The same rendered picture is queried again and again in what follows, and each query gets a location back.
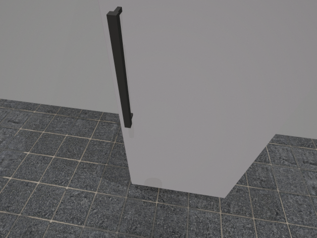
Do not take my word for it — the fridge door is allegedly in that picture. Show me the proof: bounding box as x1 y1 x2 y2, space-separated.
99 0 317 198

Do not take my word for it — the handle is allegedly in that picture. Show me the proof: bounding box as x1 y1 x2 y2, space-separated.
106 6 133 128

